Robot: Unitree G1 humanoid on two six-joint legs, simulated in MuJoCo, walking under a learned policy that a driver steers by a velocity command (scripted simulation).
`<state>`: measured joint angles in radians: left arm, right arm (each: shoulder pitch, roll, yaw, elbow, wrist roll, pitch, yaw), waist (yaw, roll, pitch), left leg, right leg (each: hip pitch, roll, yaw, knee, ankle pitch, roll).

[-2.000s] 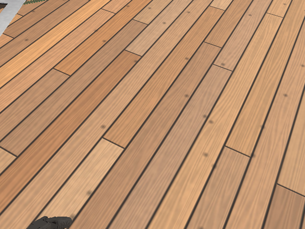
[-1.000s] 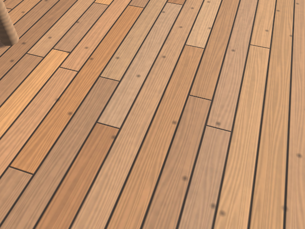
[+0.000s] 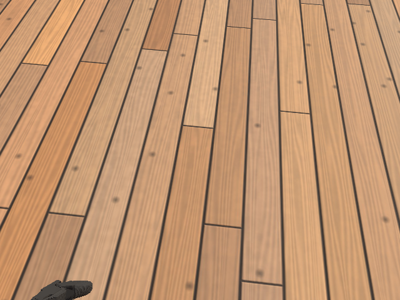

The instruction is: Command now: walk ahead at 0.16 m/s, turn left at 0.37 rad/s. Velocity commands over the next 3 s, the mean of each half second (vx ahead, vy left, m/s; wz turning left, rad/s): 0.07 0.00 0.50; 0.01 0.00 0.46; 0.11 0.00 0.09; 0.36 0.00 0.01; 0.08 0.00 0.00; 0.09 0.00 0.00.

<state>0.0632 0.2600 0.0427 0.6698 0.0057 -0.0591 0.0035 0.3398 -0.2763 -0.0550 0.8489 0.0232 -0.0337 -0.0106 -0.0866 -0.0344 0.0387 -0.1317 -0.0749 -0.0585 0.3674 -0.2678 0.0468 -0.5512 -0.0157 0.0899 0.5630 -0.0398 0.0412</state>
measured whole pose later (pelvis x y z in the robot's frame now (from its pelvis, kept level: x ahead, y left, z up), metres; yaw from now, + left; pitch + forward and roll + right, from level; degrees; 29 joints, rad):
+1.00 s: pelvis +0.08 +0.00 -0.01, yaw +31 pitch +1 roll -1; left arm 0.14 0.27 0.06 0.78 0.02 -0.01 0.00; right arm 0.16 -0.30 -0.05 0.64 0.00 0.04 -0.03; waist 0.00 0.04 0.02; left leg -0.35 -0.09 -0.17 0.67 -0.43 -0.01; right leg -0.25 0.03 0.03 0.48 -0.26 -0.01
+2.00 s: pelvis +0.25 +0.17 -0.02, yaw +31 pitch +2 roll -1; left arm 0.38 0.29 0.03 0.93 -0.01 -0.04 0.00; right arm 0.03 -0.27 -0.03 0.66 -0.01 -0.08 0.03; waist 0.07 0.00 0.07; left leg -0.49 -0.01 0.03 0.56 -0.11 0.04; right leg -0.15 0.02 0.07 0.96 -0.57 0.02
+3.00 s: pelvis +0.40 +0.23 -0.01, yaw +31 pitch -1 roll +0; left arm 0.23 0.24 0.04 1.01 -0.02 -0.05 0.01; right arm 0.25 -0.26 -0.04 1.07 0.02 -0.04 -0.02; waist -0.01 0.01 0.00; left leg -0.18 0.01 0.02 0.55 -0.37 0.03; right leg -0.25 -0.01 -0.03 0.67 -0.44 -0.07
